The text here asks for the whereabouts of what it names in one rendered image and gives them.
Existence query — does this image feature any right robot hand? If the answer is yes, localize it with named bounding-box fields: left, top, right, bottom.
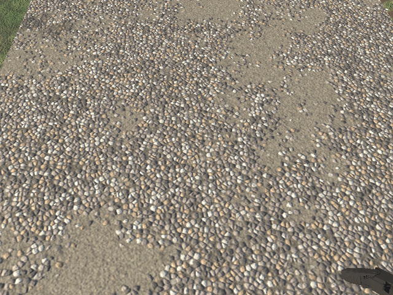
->
left=341, top=267, right=393, bottom=295

